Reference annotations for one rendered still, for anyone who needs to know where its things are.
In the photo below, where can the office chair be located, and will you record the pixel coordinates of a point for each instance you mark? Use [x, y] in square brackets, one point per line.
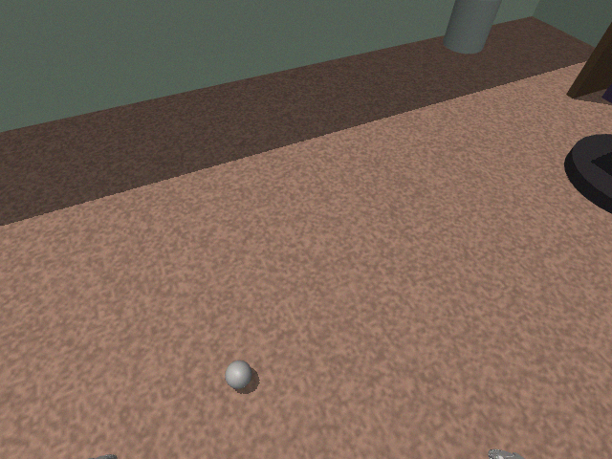
[588, 166]

